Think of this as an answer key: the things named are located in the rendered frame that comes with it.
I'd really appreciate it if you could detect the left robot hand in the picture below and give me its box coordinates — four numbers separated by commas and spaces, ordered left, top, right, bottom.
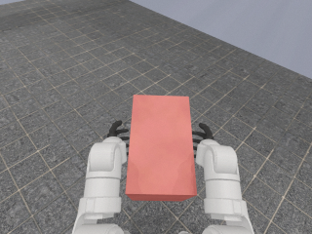
107, 120, 130, 156

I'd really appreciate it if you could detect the robot right forearm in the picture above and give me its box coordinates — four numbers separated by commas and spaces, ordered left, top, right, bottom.
195, 138, 254, 234

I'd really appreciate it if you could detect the left robot upper arm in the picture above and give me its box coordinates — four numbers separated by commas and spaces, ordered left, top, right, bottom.
74, 223, 124, 234

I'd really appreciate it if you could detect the right robot upper arm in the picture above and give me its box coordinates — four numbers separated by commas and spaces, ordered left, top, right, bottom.
202, 224, 252, 234

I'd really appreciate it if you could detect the robot left forearm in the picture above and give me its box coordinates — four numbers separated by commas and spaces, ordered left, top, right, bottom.
71, 136, 127, 234

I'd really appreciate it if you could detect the right robot hand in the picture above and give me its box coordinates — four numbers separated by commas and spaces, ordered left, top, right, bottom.
192, 123, 215, 158

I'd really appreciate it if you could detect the carton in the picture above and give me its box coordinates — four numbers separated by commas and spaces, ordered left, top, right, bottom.
125, 95, 197, 202

